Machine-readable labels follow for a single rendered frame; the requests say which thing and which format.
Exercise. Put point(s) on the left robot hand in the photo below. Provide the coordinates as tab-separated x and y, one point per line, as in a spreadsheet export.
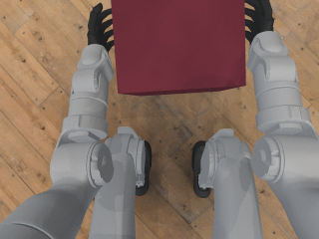
96	29

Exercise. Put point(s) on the robot shin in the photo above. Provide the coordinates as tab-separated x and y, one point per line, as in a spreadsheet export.
128	130
204	181

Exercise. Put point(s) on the carton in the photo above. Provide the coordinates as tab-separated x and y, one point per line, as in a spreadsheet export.
169	47

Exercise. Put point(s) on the robot right forearm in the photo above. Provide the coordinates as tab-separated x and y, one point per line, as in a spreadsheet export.
276	86

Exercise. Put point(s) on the robot right upper arm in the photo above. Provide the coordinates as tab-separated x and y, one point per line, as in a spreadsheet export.
290	165

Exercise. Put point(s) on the robot left upper arm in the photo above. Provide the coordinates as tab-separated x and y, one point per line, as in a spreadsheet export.
78	171

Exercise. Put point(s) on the right robot hand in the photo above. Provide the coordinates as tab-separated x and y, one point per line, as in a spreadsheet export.
261	16

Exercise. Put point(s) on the right robot shin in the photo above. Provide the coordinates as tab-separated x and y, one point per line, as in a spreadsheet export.
204	181

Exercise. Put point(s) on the left robot shin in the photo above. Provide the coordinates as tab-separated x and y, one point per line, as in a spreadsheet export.
128	130

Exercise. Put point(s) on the robot left forearm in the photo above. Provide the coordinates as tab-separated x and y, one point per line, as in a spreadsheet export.
87	114

